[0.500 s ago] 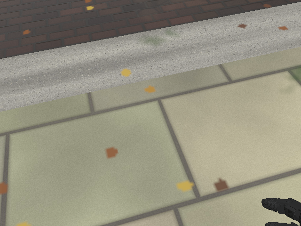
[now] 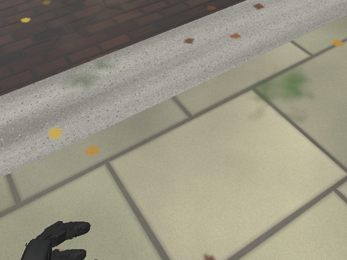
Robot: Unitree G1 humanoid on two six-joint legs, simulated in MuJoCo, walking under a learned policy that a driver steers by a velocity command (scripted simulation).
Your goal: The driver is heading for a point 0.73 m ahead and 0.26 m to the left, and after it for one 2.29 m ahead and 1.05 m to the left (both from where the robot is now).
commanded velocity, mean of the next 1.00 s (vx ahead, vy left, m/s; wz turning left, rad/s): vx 0.50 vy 0.00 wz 0.46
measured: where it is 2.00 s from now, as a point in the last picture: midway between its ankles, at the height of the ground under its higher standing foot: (117, 209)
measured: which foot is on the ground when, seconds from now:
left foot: down 0.00-0.00, up 0.02-0.52, down 0.54-1.00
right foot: down 0.00-0.52, up 0.54-0.98, down 1.00-1.00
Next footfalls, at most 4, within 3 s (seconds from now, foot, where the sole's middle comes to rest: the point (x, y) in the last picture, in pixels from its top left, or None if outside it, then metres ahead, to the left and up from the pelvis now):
0.54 left None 0.42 0.16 -0.76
1.00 right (146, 191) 0.75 0.08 -0.76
1.48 left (81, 218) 0.66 0.34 -0.76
1.90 right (133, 186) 0.78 0.14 -0.76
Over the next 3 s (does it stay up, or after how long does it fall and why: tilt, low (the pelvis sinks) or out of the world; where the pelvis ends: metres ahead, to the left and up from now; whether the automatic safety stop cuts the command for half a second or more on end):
stays up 0.68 0.17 0.02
